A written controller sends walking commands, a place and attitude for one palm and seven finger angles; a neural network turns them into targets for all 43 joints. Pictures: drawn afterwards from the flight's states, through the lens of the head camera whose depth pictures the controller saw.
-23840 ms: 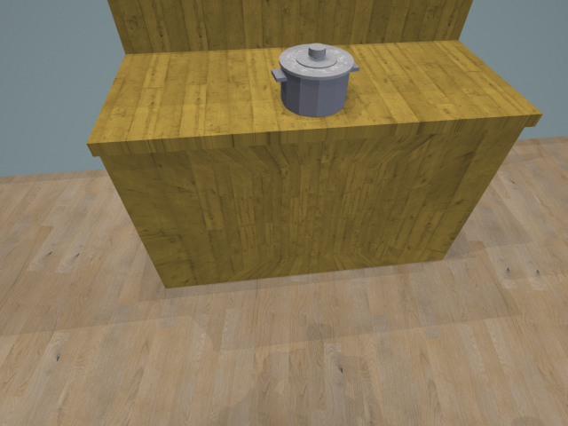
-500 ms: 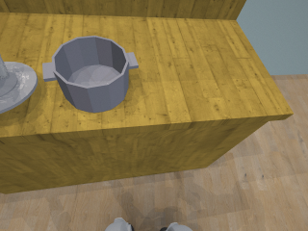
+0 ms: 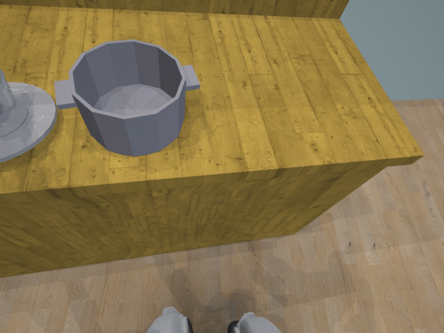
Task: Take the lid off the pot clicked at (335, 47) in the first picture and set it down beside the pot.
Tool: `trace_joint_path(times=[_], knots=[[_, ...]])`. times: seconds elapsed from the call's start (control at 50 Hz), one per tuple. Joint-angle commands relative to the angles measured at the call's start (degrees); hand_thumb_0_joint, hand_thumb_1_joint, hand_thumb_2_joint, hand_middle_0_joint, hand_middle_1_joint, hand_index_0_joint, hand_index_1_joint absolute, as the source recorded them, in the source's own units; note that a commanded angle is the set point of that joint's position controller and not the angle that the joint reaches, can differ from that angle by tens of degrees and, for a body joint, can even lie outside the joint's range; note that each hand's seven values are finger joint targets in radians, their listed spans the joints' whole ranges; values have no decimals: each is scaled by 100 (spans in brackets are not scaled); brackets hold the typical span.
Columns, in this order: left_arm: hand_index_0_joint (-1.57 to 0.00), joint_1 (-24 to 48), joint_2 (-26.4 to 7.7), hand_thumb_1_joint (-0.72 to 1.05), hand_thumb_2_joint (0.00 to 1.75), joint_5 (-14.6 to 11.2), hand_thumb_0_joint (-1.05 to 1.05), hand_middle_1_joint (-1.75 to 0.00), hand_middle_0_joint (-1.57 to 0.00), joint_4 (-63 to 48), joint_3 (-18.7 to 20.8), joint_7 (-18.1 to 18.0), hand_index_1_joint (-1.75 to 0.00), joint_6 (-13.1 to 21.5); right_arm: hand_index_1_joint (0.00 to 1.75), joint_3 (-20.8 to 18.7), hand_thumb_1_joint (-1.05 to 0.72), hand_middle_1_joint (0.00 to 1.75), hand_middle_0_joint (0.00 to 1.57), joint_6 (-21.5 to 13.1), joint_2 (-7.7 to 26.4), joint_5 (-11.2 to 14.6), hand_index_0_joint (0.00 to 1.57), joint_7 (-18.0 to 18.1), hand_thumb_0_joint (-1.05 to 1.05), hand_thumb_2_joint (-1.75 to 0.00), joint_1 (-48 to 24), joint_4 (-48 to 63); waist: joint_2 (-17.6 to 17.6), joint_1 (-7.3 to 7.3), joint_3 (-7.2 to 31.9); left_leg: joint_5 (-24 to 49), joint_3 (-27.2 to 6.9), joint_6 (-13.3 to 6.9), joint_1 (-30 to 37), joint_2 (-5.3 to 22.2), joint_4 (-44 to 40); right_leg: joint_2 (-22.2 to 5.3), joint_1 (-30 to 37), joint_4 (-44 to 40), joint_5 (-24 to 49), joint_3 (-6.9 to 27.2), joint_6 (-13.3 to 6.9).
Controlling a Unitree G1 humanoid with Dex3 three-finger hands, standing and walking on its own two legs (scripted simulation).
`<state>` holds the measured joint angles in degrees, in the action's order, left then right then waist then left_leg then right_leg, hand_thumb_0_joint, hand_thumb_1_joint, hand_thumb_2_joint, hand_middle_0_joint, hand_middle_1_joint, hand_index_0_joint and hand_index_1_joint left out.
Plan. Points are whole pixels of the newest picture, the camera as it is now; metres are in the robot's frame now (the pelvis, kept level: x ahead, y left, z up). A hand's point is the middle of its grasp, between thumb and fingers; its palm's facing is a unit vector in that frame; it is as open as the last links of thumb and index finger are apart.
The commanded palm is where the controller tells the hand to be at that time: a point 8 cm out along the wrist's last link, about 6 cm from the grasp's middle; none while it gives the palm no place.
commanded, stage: open the fingers wide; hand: left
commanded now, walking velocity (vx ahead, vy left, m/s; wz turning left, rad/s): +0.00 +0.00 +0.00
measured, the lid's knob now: out of the picture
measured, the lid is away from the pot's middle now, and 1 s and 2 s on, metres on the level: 0.23 0.24 0.24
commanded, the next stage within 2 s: raise the empty hand in 1.10 s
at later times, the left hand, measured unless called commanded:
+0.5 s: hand out of the picture +0.44 +0.35 +0.09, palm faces -0.42 -0.13 -0.90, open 7.4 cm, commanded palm +0.49 +0.34 +0.14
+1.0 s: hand out of the picture +0.46 +0.36 +0.09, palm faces -0.43 -0.14 -0.89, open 10.7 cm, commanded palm +0.49 +0.35 +0.14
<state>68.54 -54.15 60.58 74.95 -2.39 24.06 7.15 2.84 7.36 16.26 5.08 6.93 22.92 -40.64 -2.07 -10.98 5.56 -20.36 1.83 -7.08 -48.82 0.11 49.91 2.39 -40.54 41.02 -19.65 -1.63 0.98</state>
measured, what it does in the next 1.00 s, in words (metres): stands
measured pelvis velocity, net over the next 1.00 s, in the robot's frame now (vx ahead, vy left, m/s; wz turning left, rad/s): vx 0.00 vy -0.01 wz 0.01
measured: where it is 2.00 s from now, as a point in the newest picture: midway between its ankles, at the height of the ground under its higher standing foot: outside the picture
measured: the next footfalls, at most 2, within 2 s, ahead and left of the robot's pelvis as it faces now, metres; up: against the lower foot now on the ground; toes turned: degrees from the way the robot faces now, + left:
none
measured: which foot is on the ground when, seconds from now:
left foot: down 0.00-1.00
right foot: down 0.00-1.00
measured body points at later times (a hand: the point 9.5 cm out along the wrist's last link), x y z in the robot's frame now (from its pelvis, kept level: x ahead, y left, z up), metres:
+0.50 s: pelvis -0.01 -0.01 +0.00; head +0.08 +0.04 +0.44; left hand +0.46 +0.36 +0.14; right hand +0.02 -0.29 -0.09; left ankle +0.03 +0.03 -0.70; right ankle +0.00 -0.17 -0.70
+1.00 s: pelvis +0.00 -0.01 +0.00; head +0.11 +0.03 +0.44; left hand +0.48 +0.36 +0.14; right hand -0.02 -0.29 -0.10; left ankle +0.03 +0.03 -0.70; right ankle +0.00 -0.17 -0.70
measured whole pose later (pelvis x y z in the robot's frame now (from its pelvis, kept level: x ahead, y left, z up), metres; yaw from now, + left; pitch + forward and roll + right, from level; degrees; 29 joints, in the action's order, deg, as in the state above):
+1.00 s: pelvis +0.00 -0.01 +0.00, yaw +1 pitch +18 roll -6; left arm 60.2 -54.5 60.0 67.4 1.8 21.2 10.5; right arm 2.3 10.8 15.8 5.1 6.2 22.1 -39.6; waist -1.6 -9.5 5.0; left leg -19.8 1.4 -6.0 -47.4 0.0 49.0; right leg 2.6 -39.7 41.5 -20.0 -1.4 1.1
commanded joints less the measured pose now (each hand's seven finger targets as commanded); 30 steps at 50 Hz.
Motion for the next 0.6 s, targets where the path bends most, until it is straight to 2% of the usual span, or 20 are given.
trace_joint_path(times=[0.0,0.04,0.06,0.1,0.12,0.14,0.16,0.2,0.22,0.26,0.32,0.34,0.36,0.4,0.44,0.46,0.48,0.52,0.54,0.58], knots=[[-90,1306,-1929,72,80,4,0,-105,-90,-2350,1089,-359,-104,273,30,-537,-90,30,20,148,1216,-120,20,-65,0,-90,778,503,-1368,485,2902,3798,-1092,793,4304,264,-520,421,-880,-252,772,-335,-339],[-87,1527,-1529,70,77,-77,0,-105,-87,-2498,808,-423,-104,425,30,-533,-90,30,20,277,1151,-102,20,-88,0,-90,670,494,-1420,345,2820,3964,-1093,764,4399,259,-478,423,-1005,-276,685,-323,-298],[-85,1719,-1920,68,76,-72,0,-105,-85,-2530,1121,-487,-104,414,30,-577,-90,30,20,355,1200,-120,20,-102,0,-90,687,440,-1420,362,2889,3641,-1155,745,4474,311,-547,404,-1011,-336,537,-265,-267],[-82,1670,-1869,65,74,-140,0,-105,-82,-2185,1050,-574,-103,301,30,-556,-90,30,20,383,1218,-78,20,-103,0,-90,660,481,-1149,276,2547,2808,-1111,624,4091,222,-665,387,-933,-419,439,-256,-282],[-81,1890,-1822,63,73,-153,0,-105,-80,-2286,952,-623,-103,271,30,-551,-90,30,20,379,1241,-74,20,-100,0,-90,652,442,-1204,229,2511,2469,-1119,587,4076,231,-742,366,-942,-456,382,-251,-282],[-79,2096,-1751,62,72,-186,0,-104,-79,-2674,878,-651,-103,339,30,-523,-90,30,20,346,1218,-60,20,-78,0,-90,601,456,-1582,302,2643,2739,-1222,671,4384,263,-788,347,-1034,-409,347,-283,-314],[-77,2091,-1872,60,72,-75,0,-104,-77,-2600,973,-722,-103,311,30,-554,-90,30,20,347,1208,-84,20,-81,0,-90,646,400,-1689,305,2790,2783,-1346,726,4637,310,-785,351,-1178,-402,281,-254,-307],[-75,1856,-1474,56,71,-97,0,-103,-74,-2084,667,-764,-102,187,30,-531,-90,30,20,337,1211,-58,20,-92,0,-90,602,374,-1287,214,2282,2131,-1251,643,4204,247,-843,348,-1178,-474,182,-261,-319],[-73,1993,-1322,54,71,-130,0,-103,-73,-2153,499,-767,-102,147,30,-529,-90,30,20,310,1218,-52,20,-94,0,-90,593,379,-1267,167,2313,1811,-1197,576,4149,216,-887,335,-1080,-523,177,-231,-312],[-70,2188,-1158,50,70,-191,0,-102,-70,-2342,359,-713,-101,177,30,-524,-90,30,20,249,1204,-49,20,-58,0,-90,571,343,-1496,167,2462,1937,-1276,613,4442,254,-917,315,-1153,-509,181,-223,-308],[-66,2095,-1214,44,69,-233,0,-100,-66,-2117,390,-676,-99,152,30,-498,-90,30,20,203,1226,-36,20,-33,0,-90,560,336,-1149,144,2252,1459,-1238,517,4137,197,-956,303,-1001,-548,159,-213,-318],[-65,2138,-983,42,69,-323,0,-100,-64,-2277,226,-632,-99,203,30,-464,-90,30,20,158,1197,-24,20,-1,0,-90,503,348,-1292,163,2276,1734,-1280,559,4267,214,-977,300,-1067,-511,164,-252,-327],[-63,2299,-1079,40,69,-286,0,-99,-63,-2347,286,-643,-98,206,30,-499,-90,30,20,152,1220,-48,20,-3,0,-90,522,308,-1304,160,2409,1670,-1326,587,4385,259,-989,296,-1105,-506,146,-217,-302],[-60,2129,-1265,37,68,-242,0,-98,-60,-2189,435,-686,-97,210,30,-484,-90,30,20,139,1228,-37,20,9,0,-90,504,338,-1177,178,2232,1520,-1255,543,4132,197,-969,290,-1001,-524,169,-209,-326],[-58,1924,-1057,33,67,-307,0,-97,-57,-2026,285,-680,-97,221,30,-424,-90,30,20,96,1193,-5,20,20,0,-90,455,369,-1056,194,2078,1538,-1125,486,3908,148,-962,291,-872,-519,192,-236,-330],[-56,1894,-1255,31,67,-238,0,-97,-56,-1839,394,-709,-96,184,30,-436,-90,30,20,113,1226,-13,20,22,0,-90,471,342,-968,177,2034,1346,-1100,467,3800,153,-954,289,-856,-522,170,-193,-317],[-55,1819,-1212,29,67,-222,0,-96,-55,-1671,332,-715,-95,147,30,-413,-90,30,20,118,1232,7,20,28,0,-90,461,368,-859,161,1849,1174,-1100,455,3614,134,-974,286,-866,-508,137,-210,-330],[-52,2049,-1086,25,67,-206,0,-95,-52,-1923,191,-712,-94,126,30,-443,-90,30,20,97,1233,4,20,13,0,-90,481,367,-1021,153,2044,1181,-1079,449,3731,138,-989,276,-834,-514,184,-191,-338],[-51,1965,-992,23,67,-261,0,-94,-51,-2029,178,-673,-93,182,30,-420,-90,30,20,72,1192,6,20,29,0,-90,440,392,-1163,216,2115,1555,-1080,479,3894,157,-957,282,-876,-463,208,-239,-342],[-48,1923,-1317,19,66,-204,0,-93,-48,-1799,383,-660,-92,157,30,-434,-90,30,20,101,1236,-4,20,39,0,-90,520,356,-1003,168,2147,1463,-1050,452,3777,147,-886,290,-829,-465,253,-197,-322]])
